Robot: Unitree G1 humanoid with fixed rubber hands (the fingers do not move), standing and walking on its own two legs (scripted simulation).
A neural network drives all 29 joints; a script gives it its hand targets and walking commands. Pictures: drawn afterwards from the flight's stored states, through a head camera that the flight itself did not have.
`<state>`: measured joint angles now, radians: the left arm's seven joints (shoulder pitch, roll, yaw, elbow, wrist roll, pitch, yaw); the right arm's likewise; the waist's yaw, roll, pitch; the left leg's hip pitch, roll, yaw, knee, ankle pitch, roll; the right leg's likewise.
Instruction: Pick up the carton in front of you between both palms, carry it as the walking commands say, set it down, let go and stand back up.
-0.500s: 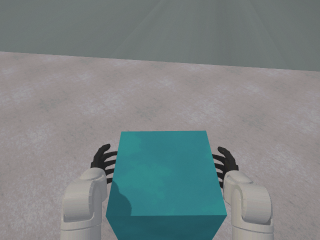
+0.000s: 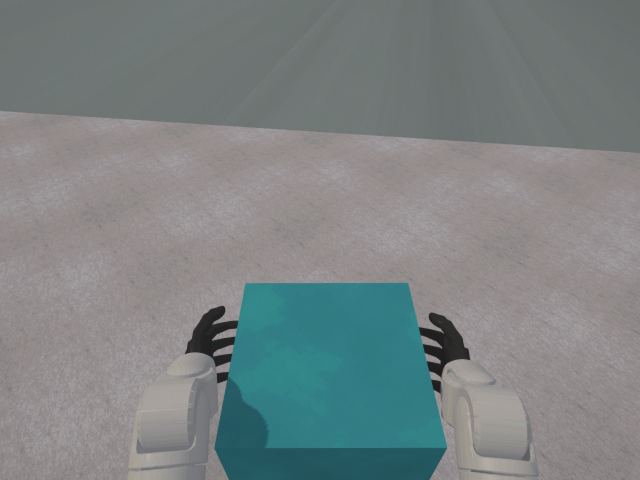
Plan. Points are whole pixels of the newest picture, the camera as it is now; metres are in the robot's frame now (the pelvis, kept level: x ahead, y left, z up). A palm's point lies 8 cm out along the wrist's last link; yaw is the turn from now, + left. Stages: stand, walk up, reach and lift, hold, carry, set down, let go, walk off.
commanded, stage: carry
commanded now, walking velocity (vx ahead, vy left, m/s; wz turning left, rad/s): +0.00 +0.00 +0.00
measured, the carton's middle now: (326, 404) +0.26 +0.00 -0.01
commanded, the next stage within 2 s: hold in 0.70 s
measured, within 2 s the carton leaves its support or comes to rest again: neither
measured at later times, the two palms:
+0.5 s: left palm (198, 383) +0.25 +0.16 +0.04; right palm (442, 388) +0.25 -0.14 +0.04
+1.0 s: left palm (176, 414) +0.21 +0.17 +0.05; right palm (437, 399) +0.23 -0.13 +0.05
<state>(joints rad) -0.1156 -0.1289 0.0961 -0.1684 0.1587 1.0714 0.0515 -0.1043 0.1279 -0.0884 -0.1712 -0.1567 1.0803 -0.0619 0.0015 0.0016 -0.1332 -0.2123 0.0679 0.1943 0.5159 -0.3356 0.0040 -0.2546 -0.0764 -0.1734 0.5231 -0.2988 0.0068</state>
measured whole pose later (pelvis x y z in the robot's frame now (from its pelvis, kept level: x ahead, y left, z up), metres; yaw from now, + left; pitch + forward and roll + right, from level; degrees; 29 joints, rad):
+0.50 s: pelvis -0.04 +0.01 +0.00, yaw +0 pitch +2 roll +0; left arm -0.24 -0.15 0.20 0.22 0.26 0.68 0.01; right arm -0.23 0.15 -0.19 0.22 -0.26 0.69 -0.02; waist 0.00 0.00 -0.09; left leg -0.26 0.06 0.19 0.50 -0.27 0.02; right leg -0.30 -0.09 -0.17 0.49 -0.22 0.01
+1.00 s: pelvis -0.06 +0.00 +0.01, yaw +4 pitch -7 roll +0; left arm -0.22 -0.14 0.18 0.19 0.26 0.72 0.01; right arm -0.22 0.14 -0.17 0.19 -0.26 0.73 -0.01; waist 0.01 0.00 0.06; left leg -0.06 0.00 0.03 0.38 -0.19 0.01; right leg -0.07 -0.01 0.01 0.37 -0.17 0.01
